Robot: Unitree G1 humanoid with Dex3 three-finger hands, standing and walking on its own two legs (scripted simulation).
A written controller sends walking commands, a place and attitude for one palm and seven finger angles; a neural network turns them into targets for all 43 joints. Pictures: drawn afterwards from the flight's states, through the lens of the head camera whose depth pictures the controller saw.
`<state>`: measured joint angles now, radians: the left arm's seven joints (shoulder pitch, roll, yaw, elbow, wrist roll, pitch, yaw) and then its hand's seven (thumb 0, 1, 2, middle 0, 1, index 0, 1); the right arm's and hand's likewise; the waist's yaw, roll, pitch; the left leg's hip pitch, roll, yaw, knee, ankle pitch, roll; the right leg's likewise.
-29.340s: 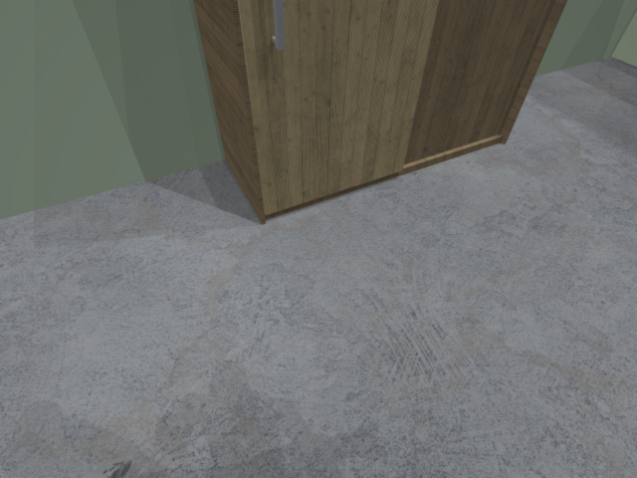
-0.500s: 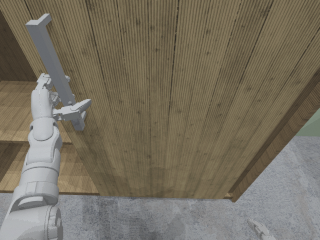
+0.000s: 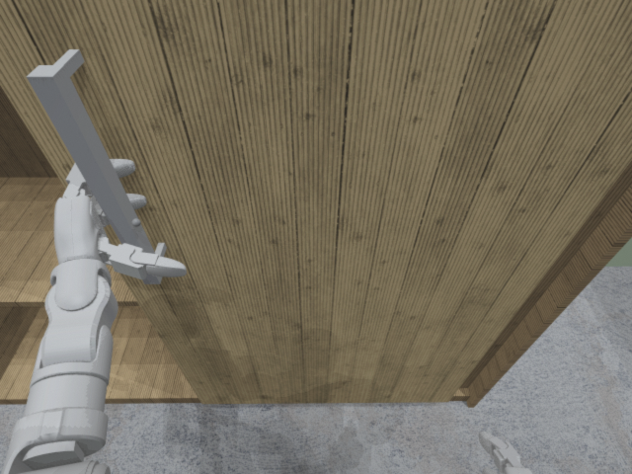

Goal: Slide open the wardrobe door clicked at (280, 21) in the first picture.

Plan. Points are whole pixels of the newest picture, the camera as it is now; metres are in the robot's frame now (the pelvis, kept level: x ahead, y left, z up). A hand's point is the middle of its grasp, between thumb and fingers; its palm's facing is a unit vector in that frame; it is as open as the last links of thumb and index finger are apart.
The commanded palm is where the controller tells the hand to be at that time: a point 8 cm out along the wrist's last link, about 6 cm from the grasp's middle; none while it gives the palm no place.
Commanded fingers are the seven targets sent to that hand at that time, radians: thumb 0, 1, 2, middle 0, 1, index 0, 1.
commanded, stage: slip the hand off the handle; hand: left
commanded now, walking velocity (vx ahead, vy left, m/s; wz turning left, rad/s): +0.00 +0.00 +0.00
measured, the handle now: (120, 188) +0.40 +0.28 +0.16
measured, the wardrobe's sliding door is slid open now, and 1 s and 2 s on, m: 0.64 0.64 0.64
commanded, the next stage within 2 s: draw the hand back to the body in 1.20 s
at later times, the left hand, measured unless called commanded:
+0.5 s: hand (72, 236) +0.33 +0.32 +0.14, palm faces +0.45 -0.88 -0.15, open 14.7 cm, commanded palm +0.29 +0.35 +0.15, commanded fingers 0.00 -0.55 0.20 -0.25 -1.15 -0.25 -1.15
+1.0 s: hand (24, 303) +0.24 +0.32 +0.14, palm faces +0.49 -0.86 -0.16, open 14.7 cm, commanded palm +0.20 +0.35 +0.15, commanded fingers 0.00 -0.55 0.20 -0.25 -1.15 -0.25 -1.15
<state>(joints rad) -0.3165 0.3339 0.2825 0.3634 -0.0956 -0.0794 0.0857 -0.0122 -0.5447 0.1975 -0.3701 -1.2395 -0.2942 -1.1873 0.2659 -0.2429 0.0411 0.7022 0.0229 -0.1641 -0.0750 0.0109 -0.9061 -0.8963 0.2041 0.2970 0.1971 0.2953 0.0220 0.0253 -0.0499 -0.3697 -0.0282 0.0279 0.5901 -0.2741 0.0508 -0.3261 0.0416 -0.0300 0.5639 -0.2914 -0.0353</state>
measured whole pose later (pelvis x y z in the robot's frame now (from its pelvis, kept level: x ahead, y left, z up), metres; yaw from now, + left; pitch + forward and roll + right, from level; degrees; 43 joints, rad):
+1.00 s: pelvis +0.00 +0.00 +0.00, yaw +2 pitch +1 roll -1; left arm 0.03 0.40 0.46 0.09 -0.21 -0.03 -0.07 -0.01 -0.55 0.20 -0.25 -1.15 -0.25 -1.15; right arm 0.23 -0.25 0.05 0.68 0.04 -0.20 -0.12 0.01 -0.91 -0.90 0.20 0.30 0.20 0.30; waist 0.07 0.03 -0.06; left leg -0.35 -0.03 0.00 0.62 -0.28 0.05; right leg -0.29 0.04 -0.06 0.58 -0.31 -0.04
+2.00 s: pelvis -0.01 +0.00 +0.00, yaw +3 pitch -3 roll -2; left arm 0.34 0.37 0.37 -0.31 -0.15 0.01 0.04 -0.01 -0.33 0.30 -0.24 -1.02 -0.24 -1.02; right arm 0.21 -0.24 0.06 0.66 0.02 -0.28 -0.08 0.01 -0.90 -0.90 0.20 0.30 0.20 0.30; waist 0.09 0.04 -0.02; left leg -0.28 -0.04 -0.02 0.60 -0.27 0.05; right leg -0.20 0.04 -0.08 0.53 -0.29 -0.04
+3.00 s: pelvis +0.01 -0.01 +0.01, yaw +1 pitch -6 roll -1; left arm 0.46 0.36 0.33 -0.40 -0.09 -0.08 0.10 0.01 0.89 0.89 -0.21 -0.30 -0.21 -0.30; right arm 0.19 -0.22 0.03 0.67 0.00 -0.11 -0.07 0.01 -0.91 -0.90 0.20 0.30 0.20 0.30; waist 0.08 0.06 0.01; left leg -0.11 -0.02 0.00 0.43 -0.22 0.03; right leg -0.05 0.05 -0.05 0.39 -0.24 -0.05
